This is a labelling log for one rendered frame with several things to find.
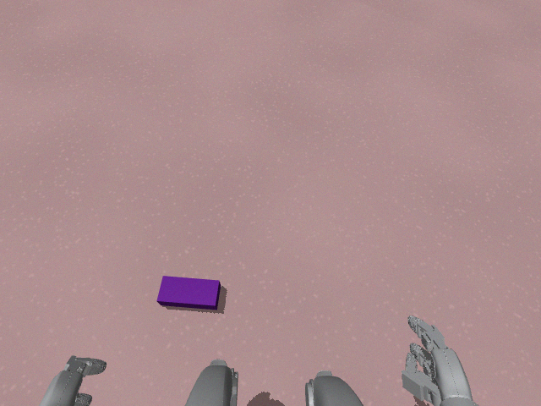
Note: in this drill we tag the left robot hand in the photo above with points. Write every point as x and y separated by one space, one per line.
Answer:
64 387

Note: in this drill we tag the right robot hand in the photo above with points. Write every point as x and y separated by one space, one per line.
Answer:
443 376

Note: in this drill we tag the carton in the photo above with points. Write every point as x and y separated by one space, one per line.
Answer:
189 292

